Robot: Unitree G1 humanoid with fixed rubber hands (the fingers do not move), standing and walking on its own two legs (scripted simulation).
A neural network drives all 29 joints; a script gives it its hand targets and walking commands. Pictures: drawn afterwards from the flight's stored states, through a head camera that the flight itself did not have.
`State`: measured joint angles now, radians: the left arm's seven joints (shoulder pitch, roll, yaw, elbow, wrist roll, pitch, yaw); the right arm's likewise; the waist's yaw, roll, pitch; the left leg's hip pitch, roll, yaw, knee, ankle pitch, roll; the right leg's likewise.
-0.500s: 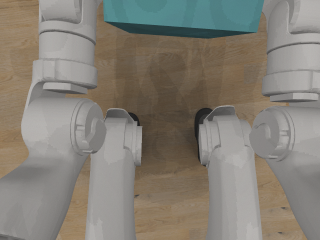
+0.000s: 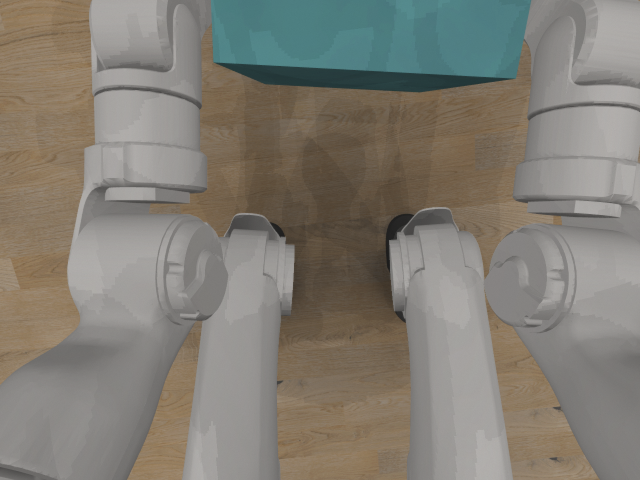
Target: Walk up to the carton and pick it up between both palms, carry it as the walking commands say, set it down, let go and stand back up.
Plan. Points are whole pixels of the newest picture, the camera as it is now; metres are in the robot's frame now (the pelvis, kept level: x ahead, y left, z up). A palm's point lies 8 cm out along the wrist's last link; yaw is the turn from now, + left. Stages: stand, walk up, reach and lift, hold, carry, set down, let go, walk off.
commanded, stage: reach and lift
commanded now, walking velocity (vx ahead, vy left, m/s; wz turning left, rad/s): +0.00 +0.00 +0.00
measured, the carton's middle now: out of the picture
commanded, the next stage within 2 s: none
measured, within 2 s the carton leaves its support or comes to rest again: neither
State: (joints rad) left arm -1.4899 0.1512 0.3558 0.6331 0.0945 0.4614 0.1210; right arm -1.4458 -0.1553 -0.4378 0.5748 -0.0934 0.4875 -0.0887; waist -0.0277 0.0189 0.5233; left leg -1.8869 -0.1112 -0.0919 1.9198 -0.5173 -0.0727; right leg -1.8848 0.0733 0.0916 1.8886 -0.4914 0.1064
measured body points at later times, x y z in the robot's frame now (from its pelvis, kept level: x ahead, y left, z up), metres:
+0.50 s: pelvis -0.01 +0.00 +0.05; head +0.34 +0.00 +0.32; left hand +0.57 +0.12 -0.05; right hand +0.55 -0.17 -0.05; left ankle +0.14 +0.13 -0.43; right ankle +0.15 -0.15 -0.43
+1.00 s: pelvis -0.01 +0.00 +0.10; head +0.32 +0.00 +0.40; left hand +0.55 +0.12 +0.02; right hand +0.53 -0.17 +0.02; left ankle +0.14 +0.13 -0.43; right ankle +0.15 -0.15 -0.43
